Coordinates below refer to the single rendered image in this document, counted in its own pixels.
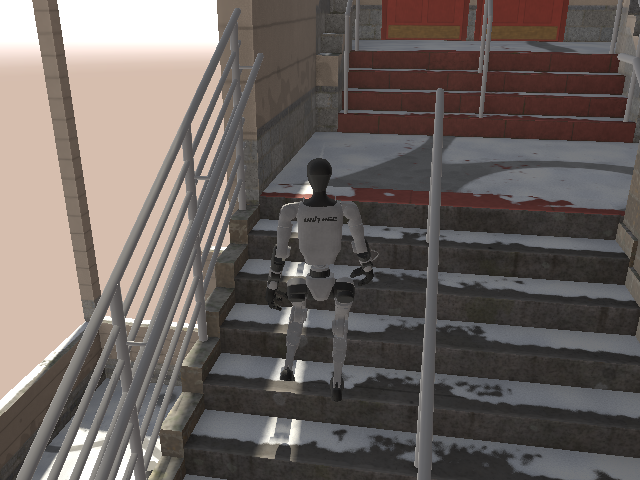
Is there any left robot upper arm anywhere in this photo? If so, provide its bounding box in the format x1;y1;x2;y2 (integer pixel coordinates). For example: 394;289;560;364
275;202;299;259

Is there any robot right forearm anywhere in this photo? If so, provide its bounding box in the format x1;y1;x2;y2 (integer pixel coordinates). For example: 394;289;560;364
357;238;373;272

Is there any robot left forearm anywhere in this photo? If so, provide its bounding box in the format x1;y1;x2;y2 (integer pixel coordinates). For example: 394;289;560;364
267;244;285;290

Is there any left robot thigh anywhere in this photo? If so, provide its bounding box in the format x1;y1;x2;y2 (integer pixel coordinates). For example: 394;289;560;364
287;278;308;323

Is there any robot left hand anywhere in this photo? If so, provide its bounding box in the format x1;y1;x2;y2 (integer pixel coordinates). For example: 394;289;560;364
265;287;288;311

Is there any robot left foot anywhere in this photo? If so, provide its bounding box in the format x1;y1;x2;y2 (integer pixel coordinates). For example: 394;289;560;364
280;367;295;381

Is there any right robot upper arm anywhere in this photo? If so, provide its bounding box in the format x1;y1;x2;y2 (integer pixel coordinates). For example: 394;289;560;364
340;201;367;254

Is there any robot right hand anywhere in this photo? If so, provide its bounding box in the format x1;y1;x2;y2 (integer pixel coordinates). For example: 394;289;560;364
350;267;374;286

